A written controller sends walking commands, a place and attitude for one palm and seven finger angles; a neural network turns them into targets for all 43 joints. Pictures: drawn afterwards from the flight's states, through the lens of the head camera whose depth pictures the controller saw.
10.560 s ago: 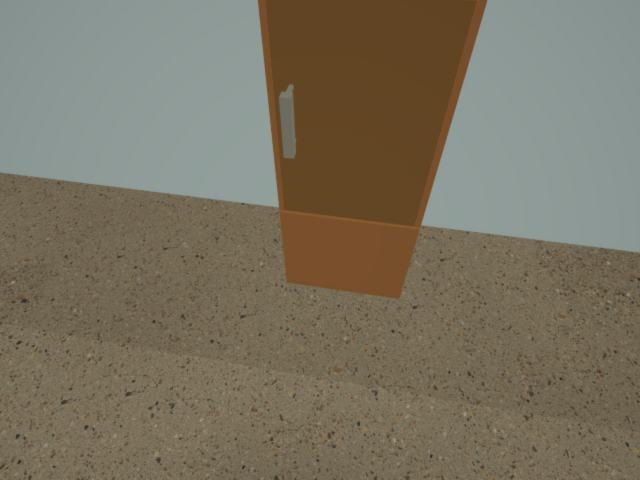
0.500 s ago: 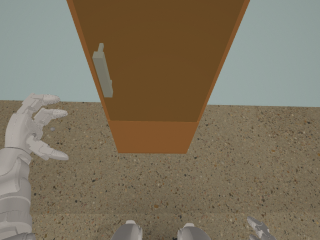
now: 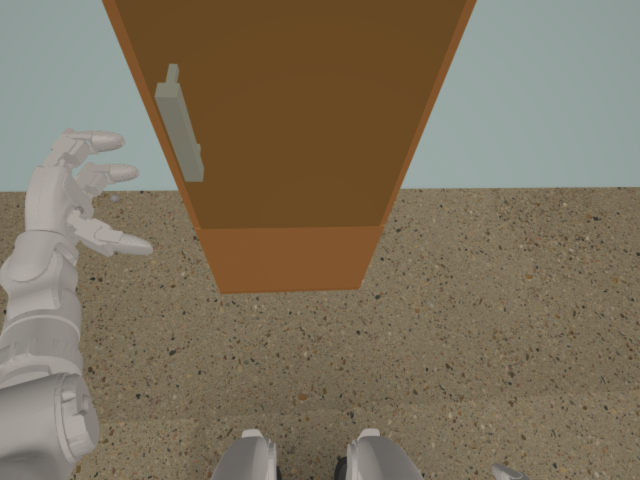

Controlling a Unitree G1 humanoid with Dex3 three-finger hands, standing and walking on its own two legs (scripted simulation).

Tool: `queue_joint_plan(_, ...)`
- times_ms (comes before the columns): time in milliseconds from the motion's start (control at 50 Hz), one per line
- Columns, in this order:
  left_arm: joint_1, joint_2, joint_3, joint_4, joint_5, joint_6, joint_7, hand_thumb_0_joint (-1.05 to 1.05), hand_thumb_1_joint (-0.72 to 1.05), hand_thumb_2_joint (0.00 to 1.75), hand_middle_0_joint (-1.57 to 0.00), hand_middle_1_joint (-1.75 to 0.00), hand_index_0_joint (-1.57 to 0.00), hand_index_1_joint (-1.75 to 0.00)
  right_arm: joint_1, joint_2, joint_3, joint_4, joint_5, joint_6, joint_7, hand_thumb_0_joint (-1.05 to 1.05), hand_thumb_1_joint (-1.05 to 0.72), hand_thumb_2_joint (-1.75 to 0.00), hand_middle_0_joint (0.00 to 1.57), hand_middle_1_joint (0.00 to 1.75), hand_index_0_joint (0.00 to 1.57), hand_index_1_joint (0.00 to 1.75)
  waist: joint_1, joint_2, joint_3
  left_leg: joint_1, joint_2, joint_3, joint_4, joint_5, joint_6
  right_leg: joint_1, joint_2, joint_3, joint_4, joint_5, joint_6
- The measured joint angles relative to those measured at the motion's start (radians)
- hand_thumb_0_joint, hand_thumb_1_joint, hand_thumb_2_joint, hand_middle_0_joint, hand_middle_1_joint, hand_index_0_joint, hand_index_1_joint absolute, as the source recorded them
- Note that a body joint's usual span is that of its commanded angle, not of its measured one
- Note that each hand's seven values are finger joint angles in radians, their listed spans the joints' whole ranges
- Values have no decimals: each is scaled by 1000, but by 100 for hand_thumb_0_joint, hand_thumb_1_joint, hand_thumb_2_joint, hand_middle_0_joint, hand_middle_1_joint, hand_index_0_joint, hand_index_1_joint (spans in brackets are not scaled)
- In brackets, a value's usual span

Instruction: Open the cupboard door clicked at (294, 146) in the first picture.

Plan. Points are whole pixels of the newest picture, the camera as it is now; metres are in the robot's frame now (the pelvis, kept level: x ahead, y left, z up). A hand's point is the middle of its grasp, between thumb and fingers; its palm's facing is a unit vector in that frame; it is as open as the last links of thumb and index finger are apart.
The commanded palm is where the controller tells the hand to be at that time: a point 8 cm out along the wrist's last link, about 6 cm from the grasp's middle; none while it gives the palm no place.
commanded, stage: move the hooked fingers beside the handle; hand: left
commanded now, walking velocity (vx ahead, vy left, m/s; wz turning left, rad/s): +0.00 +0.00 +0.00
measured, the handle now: (184, 126) +0.57 +0.19 +0.05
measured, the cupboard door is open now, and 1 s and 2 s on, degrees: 0 0 0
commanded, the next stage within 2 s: slide the fingers in behind the handle in 1.38 s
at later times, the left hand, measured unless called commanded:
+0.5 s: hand (132, 152) +0.51 +0.24 +0.05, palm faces +0.05 -1.00 -0.02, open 14.0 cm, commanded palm +0.50 +0.28 +0.05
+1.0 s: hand (132, 149) +0.53 +0.25 +0.05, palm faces +0.05 -1.00 -0.01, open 14.0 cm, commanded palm +0.51 +0.27 +0.05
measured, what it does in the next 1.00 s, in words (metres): stands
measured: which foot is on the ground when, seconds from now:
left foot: down 0.00-1.00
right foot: down 0.00-1.00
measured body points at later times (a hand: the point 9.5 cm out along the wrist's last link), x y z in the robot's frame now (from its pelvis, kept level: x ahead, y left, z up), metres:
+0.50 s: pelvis +0.00 +0.00 -0.01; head +0.15 +0.03 +0.41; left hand +0.50 +0.30 +0.06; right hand +0.00 -0.27 -0.11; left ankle +0.02 +0.08 -0.67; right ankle +0.02 -0.11 -0.67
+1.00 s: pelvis +0.02 +0.01 -0.01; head +0.17 +0.04 +0.41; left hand +0.52 +0.30 +0.05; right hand +0.00 -0.25 -0.11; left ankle +0.02 +0.08 -0.67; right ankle +0.02 -0.11 -0.67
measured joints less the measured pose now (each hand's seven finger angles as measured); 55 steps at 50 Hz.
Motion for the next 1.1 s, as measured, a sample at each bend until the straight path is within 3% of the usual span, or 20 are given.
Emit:
queue_joint_plan(500, -258, 169, 73, 206, 74, 14, 12, -1, -50, 30, -30, -120, -30, -120, 45, -11, 17, 1, -21, 89, 10, 0, -90, -89, 20, 30, 20, 30, -87, 4, 8, -136, 23, -10, 63, -23, -2, -128, 22, -8, 38, -7, -3)
queue_joint_plan(700, -322, 192, 73, 231, 95, 34, 25, -1, -50, 30, -30, -120, -30, -120, 56, -7, 22, -3, -32, 114, 23, 0, -90, -89, 20, 30, 20, 30, -107, 12, 8, -174, 25, -11, 76, -32, 5, -160, 24, -8, 38, -8, 4)
queue_joint_plan(880, -251, 171, 101, 173, 96, 26, 36, -1, -50, 30, -30, -120, -30, -120, 69, 6, 21, -18, -32, 133, 34, 0, -90, -89, 20, 30, 20, 30, -102, 12, 9, -157, 28, -2, 66, -39, 11, -144, 28, 2, 22, -8, 12)
queue_joint_plan(1100, -244, 111, 33, 163, 78, 20, 51, -1, -50, 30, -30, -120, -30, -120, 50, 12, 12, 0, -33, 141, 37, 0, -90, -89, 20, 30, 20, 30, -78, 14, -1, -126, 16, -16, 50, -37, 13, -102, 19, -11, -1, -9, 16)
